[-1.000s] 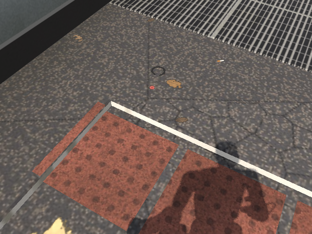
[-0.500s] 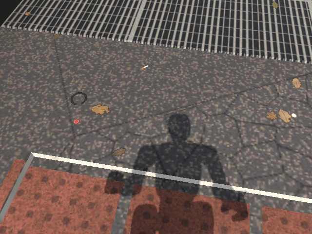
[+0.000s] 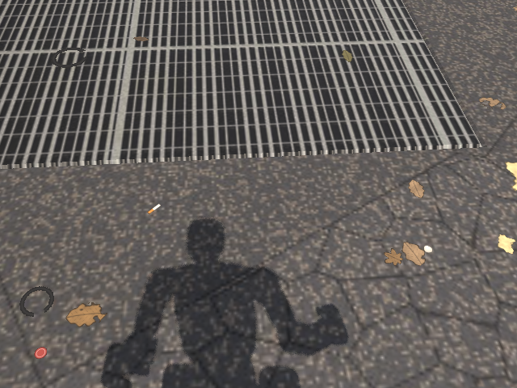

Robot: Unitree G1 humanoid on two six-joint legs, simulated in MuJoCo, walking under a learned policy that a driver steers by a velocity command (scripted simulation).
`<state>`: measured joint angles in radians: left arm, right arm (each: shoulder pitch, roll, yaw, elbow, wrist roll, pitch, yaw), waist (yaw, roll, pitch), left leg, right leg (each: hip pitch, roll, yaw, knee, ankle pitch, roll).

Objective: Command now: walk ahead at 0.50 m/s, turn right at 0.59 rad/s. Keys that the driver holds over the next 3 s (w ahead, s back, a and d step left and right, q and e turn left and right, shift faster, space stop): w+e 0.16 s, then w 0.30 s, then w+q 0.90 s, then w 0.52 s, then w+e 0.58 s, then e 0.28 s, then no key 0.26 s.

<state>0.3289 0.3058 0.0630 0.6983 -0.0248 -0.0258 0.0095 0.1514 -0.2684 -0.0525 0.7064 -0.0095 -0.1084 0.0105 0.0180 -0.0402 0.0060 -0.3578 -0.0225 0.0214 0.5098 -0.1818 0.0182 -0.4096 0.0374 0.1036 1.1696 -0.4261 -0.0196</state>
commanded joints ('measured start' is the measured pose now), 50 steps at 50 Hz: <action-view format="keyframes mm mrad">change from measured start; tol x32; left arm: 1 -56 97 33 -108 1 -7 -7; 50 -118 50 2 -32 21 -103 -10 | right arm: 1 61 -101 -26 -22 -5 1 -10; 50 127 -112 -24 -58 11 41 25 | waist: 1 -40 160 2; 16 -91 115 81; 22 84 -226 -416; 39 16 -14 47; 46 -140 265 -462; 50 -17 47 -39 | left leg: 1 240 281 -308 -297 -59 139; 15 374 313 26 -329 288 149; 19 383 271 120 35 872 95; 20 203 232 135 240 777 53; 22 -362 20 -25 883 -427 -27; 30 -510 151 -96 1096 -193 -47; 43 -85 -44 146 282 -81 120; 46 631 341 -974 -204 -197 406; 50 145 204 -460 -221 -36 252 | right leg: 1 -297 -132 20 42 101 8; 16 -234 -86 -125 -509 282 -25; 20 450 -4 -160 -685 384 -120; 22 891 -477 604 -766 576 -374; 32 191 -288 -47 -1025 320 -191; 43 503 -306 -291 -606 1496 -86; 46 -234 39 17 281 -32 20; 50 -290 -126 -4 189 121 -19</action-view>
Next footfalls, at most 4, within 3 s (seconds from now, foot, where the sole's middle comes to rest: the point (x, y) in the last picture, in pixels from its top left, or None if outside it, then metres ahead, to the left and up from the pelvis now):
0.36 right None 0.31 -0.19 -0.77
0.88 left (266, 322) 0.64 0.00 -0.72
1.38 right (323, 233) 0.94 -0.17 -0.72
1.90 left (217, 185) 1.12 0.17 -0.72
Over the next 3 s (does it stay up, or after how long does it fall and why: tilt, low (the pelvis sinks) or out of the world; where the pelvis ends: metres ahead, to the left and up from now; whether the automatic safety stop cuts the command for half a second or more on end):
stays up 1.50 0.12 0.05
